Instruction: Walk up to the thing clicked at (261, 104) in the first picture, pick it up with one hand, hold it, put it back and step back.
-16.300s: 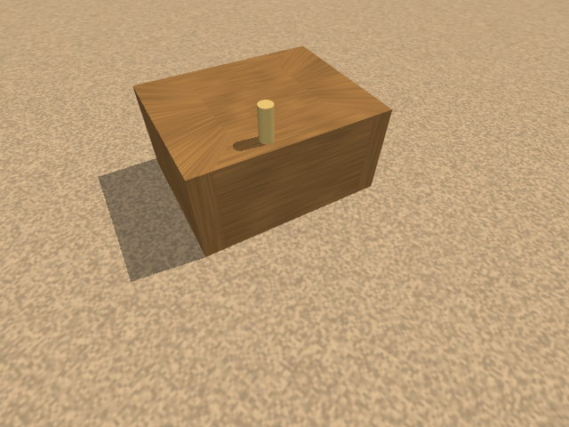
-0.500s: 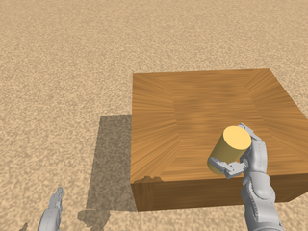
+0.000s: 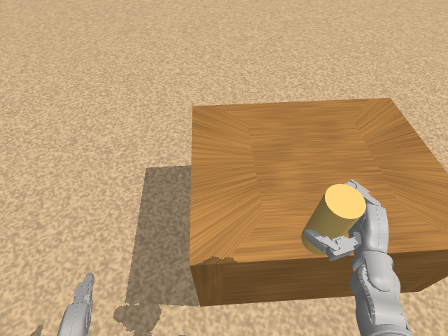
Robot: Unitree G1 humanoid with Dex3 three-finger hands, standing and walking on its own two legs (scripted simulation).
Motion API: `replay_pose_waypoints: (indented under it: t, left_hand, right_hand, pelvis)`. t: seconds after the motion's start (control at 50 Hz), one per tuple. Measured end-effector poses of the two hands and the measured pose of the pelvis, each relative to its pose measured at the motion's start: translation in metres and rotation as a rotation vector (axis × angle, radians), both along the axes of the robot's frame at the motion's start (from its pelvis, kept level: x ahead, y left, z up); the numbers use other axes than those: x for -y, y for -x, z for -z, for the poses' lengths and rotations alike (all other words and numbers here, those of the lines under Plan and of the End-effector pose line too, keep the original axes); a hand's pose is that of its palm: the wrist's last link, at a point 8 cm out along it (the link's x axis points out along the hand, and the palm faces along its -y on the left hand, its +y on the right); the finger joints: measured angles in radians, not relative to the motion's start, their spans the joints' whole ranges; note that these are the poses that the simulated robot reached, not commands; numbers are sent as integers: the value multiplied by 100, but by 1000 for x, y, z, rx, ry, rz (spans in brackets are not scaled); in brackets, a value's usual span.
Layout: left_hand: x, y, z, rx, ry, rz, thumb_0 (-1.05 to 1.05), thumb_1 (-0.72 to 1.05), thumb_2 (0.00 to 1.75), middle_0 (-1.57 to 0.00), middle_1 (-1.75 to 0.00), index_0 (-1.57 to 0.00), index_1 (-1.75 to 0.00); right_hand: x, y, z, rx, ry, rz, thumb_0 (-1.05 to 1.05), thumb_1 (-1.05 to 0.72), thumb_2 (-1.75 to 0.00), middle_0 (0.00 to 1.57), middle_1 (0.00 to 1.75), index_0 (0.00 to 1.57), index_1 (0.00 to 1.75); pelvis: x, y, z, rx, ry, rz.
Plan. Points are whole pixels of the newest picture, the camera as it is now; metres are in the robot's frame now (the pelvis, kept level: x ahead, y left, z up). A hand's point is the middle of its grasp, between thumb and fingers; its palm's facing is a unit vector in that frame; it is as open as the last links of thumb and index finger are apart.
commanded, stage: hold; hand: right
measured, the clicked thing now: (329, 222) +0.31 -0.16 +0.05
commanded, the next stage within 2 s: crouch in 1.28 s
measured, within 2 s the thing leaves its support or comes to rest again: neither
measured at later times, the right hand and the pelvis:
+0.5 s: hand (333, 219) +0.32 -0.17 +0.05, palm faces +0.18 +0.98 +0.01, open 9.5 cm; pelvis +0.00 +0.00 +0.00, yaw +0 degrees
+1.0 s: hand (332, 217) +0.32 -0.17 +0.05, palm faces +0.17 +0.98 +0.01, open 9.5 cm; pelvis +0.00 +0.00 +0.00, yaw +0 degrees
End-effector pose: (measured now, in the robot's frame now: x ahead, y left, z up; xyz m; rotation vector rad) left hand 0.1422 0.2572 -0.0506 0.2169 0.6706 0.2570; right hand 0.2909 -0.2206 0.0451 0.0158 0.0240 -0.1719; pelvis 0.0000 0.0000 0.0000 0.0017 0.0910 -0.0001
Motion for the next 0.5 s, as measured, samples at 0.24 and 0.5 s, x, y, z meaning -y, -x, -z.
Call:
replay_pose_waypoints:
  t: [0.24,0.5]
  left_hand:
    - [5,-1,0,4,8,6,-2,-53,4,-5,-6,-6,-5]
    - [5,-2,-3,9,3,9,-2,-53,4,-5,-6,-6,-5]
  right_hand:
    - [4,1,-1,-2,5,7,-6,51,-103,82,123,88,125]
    - [2,2,0,3,5,5,-6,51,-103,83,123,88,124]
  pelvis:
    - [2,0,-1,4,-1,1]
    - [3,-1,-1,5,-2,1]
